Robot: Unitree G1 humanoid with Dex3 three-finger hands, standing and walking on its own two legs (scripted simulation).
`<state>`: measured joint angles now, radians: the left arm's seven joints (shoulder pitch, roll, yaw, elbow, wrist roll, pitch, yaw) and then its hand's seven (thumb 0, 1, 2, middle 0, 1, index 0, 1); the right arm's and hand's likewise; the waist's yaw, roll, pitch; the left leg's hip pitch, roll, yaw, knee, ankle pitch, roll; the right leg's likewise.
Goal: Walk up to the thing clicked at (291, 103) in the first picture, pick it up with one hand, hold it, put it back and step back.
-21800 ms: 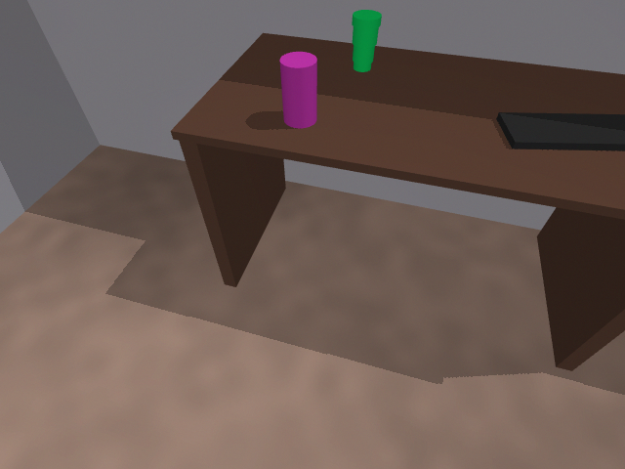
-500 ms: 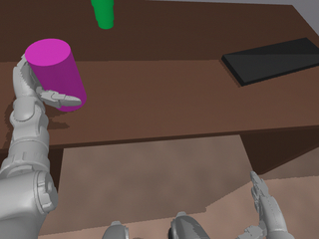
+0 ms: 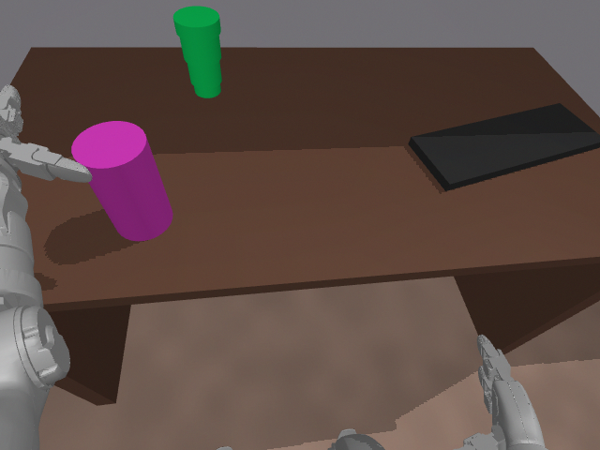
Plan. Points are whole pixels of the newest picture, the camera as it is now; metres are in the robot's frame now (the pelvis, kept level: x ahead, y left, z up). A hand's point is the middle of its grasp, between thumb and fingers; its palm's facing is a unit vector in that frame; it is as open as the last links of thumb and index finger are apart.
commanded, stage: rise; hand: left
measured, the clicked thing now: (129, 185) +0.48 +0.21 +0.07
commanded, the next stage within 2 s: sink last in 0.12 s
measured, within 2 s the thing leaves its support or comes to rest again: neither
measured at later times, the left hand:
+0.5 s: hand out of the picture +0.41 +0.37 +0.15, palm faces +0.44 -0.84 -0.33, open 17.6 cm
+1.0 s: hand out of the picture +0.18 +0.25 +0.16, palm faces +0.38 -0.83 -0.42, open 17.4 cm
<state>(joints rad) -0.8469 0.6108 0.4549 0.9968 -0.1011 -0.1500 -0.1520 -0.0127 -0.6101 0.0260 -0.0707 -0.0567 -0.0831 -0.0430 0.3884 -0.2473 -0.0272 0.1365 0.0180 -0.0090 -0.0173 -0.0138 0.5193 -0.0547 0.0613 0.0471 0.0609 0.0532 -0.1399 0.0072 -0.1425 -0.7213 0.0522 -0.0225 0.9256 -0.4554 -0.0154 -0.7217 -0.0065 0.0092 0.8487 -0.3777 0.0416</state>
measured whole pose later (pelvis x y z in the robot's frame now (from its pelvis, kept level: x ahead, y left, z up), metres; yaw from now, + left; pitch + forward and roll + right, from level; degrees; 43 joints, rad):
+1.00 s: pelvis +0.01 -0.01 +0.02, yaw +2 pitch +2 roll +0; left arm 0.53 0.33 0.32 -0.39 -0.08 -0.09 0.02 -0.01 -0.52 0.01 -0.06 -0.04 -0.06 -0.04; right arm 0.40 -0.21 -0.13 0.31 0.05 -0.03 -0.04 -0.01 0.53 -0.05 0.06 0.05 0.06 0.06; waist 0.06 0.05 -0.08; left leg -0.37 0.02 -0.03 0.73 -0.40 -0.02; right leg -0.39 -0.04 -0.01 0.71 -0.37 0.03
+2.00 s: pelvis +0.00 -0.01 +0.02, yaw +2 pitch +5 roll +0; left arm 0.37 0.17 0.01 0.30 -0.01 -0.09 0.03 -0.01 -0.59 0.02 -0.05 -0.05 -0.05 -0.04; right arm 0.34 -0.18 -0.01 0.36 0.01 -0.10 -0.06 0.00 -0.78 -0.84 0.19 0.28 0.19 0.28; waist 0.01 -0.02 -0.04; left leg -0.47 0.02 -0.02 0.79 -0.40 -0.02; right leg -0.48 -0.04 0.00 0.77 -0.36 0.04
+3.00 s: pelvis -0.02 -0.01 +0.05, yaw +2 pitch -4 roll +0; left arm 0.20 0.37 -0.04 1.06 0.02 -0.01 0.01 0.00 -0.57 0.03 -0.06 -0.04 -0.05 -0.04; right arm 0.19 -0.34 0.00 1.07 -0.03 0.00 0.01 0.00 -0.90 -0.90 0.21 0.30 0.21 0.30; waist 0.01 0.01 0.03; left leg -0.18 0.01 -0.02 0.46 -0.23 -0.02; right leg -0.20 -0.06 0.00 0.47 -0.21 0.04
